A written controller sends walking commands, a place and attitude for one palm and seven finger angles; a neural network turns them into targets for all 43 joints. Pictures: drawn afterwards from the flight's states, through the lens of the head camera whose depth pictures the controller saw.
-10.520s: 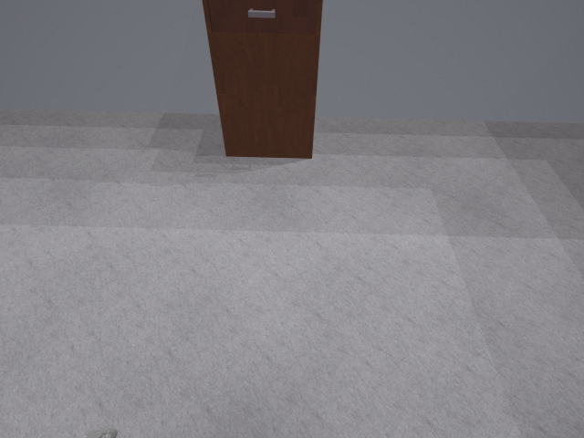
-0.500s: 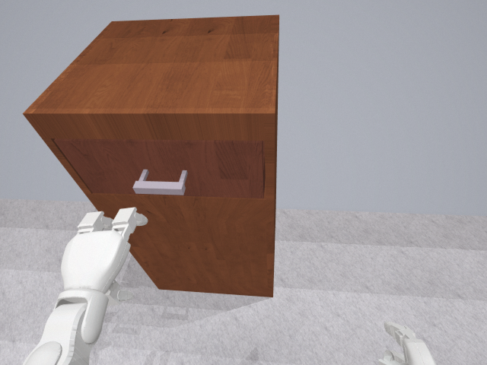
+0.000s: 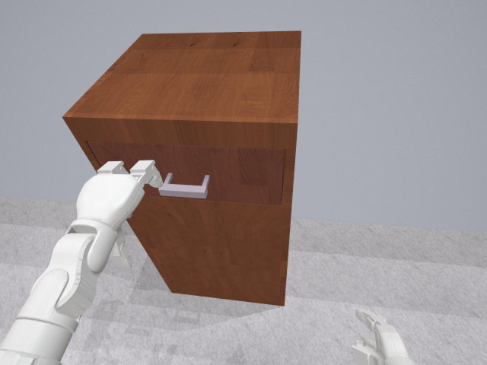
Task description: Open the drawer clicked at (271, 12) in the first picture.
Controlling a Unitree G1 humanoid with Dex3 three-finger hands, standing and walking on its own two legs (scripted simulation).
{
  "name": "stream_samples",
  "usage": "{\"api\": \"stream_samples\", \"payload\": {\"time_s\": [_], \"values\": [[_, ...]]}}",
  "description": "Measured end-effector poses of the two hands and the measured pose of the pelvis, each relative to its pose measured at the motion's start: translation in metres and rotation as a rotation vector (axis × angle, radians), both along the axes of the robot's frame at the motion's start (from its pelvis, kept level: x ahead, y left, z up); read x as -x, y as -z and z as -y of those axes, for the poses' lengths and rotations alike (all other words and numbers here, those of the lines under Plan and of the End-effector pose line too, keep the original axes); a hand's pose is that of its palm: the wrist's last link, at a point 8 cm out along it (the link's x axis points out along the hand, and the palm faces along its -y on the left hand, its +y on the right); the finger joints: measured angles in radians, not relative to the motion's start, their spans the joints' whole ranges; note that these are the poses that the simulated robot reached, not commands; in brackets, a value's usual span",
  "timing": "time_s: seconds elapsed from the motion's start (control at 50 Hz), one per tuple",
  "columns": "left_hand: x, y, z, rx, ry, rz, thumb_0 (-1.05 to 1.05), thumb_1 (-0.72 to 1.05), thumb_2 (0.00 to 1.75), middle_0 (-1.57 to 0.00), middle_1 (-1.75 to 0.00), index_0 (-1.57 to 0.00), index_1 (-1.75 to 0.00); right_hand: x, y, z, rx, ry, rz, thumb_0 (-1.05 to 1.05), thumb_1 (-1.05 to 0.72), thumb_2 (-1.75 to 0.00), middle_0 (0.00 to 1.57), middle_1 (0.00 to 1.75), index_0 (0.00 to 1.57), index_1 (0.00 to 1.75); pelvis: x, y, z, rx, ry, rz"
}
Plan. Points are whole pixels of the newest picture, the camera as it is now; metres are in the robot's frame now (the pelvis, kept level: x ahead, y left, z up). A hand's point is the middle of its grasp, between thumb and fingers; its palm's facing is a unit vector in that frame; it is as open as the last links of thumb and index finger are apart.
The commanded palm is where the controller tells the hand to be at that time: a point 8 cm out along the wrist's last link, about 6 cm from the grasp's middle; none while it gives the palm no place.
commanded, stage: raise the hand with hooked fingers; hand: left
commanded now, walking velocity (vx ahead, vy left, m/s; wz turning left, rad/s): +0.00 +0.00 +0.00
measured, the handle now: (185, 184) +0.48 +0.21 -0.01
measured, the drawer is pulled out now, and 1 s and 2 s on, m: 0.00 0.00 0.00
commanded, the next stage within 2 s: move the hooked fingers above the handle in 0.32 s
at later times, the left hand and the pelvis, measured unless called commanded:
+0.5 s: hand (115, 218) +0.31 +0.26 +0.09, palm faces +0.03 -0.09 -1.00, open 13.8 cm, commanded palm +0.29 +0.26 +0.15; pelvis +0.00 +0.03 +0.00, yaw +0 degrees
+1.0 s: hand (144, 207) +0.35 +0.23 +0.07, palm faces -0.02 -0.09 -1.00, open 13.8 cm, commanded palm +0.33 +0.24 +0.13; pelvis +0.01 +0.02 +0.00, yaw +0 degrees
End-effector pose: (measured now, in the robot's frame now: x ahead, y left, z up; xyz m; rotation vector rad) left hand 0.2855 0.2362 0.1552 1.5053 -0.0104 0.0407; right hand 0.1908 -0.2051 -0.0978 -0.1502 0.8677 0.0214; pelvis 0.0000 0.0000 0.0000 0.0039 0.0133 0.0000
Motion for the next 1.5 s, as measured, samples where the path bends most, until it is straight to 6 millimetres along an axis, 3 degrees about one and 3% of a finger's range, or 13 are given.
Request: {"api": "stream_samples", "payload": {"time_s": [0.26, 0.46, 0.58, 0.72, 0.88, 1.04, 1.2, 1.5], "values": [[0.004, 0.010, -0.014, 0.014, 0.067, -0.010, 0.00, -0.49, 0.30, -0.32, -1.20, -0.32, -1.20, 0.032, 0.011, 0.011, 0.048, 0.049, -0.107, 0.01, -0.91, -0.90, 0.20, 0.30, 0.20, 0.29, -0.001, 0.000, -0.016, 0.008, 0.003, -0.024], [0.002, 0.007, -0.030, 0.015, 0.020, 0.004, 0.00, -0.49, 0.30, -0.32, -1.20, -0.32, -1.20, 0.023, 0.008, -0.002, 0.029, 0.042, -0.080, 0.01, -0.91, -0.90, 0.20, 0.30, 0.20, 0.29, 0.000, 0.000, -0.025, 0.013, -0.003, -0.026], [-0.003, 0.015, -0.020, 0.025, 0.055, -0.021, 0.00, -0.49, 0.30, -0.32, -1.20, -0.32, -1.20, 0.014, 0.006, -0.014, 0.022, 0.012, -0.062, 0.01, -0.91, -0.90, 0.20, 0.30, 0.20, 0.29, 0.002, 0.001, -0.026, 0.013, -0.014, -0.030], [-0.022, 0.019, -0.006, 0.012, 0.091, -0.006, 0.00, -0.49, 0.30, -0.32, -1.20, -0.32, -1.20, 0.015, 0.008, -0.018, 0.015, 0.013, -0.068, 0.01, -0.91, -0.90, 0.20, 0.30, 0.20, 0.29, 0.002, 0.002, -0.025, 0.012, -0.010, -0.045], [-0.041, 0.025, -0.007, 0.012, 0.044, -0.033, 0.00, -0.49, 0.30, -0.32, -1.20, -0.32, -1.20, 0.031, 0.014, -0.005, 0.020, 0.053, -0.119, 0.00, -0.91, -0.90, 0.20, 0.30, 0.20, 0.29, -0.002, 0.002, -0.021, 0.010, -0.001, -0.063], [-0.044, 0.033, -0.002, 0.017, 0.071, -0.046, 0.00, -0.49, 0.30, -0.32, -1.20, -0.32, -1.20, 0.045, 0.018, 0.018, 0.057, 0.100, -0.163, 0.01, -0.91, -0.90, 0.20, 0.30, 0.20, 0.29, -0.007, 0.003, -0.015, 0.008, 0.009, -0.074], [-0.052, 0.037, -0.001, 0.010, 0.050, -0.034, 0.00, -0.49, 0.30, -0.32, -1.20, -0.32, -1.20, 0.044, 0.019, 0.031, 0.069, 0.123, -0.163, 0.01, -0.91, -0.90, 0.20, 0.30, 0.20, 0.29, -0.009, 0.004, -0.009, 0.006, 0.010, -0.090], [-0.070, 0.046, 0.011, 0.005, 0.052, -0.052, 0.00, -0.49, 0.30, -0.32, -1.20, -0.32, -1.20, 0.042, 0.019, 0.037, 0.063, 0.142, -0.145, 0.00, -0.91, -0.90, 0.20, 0.30, 0.20, 0.29, -0.010, 0.007, -0.002, 0.002, 0.013, -0.112]]}}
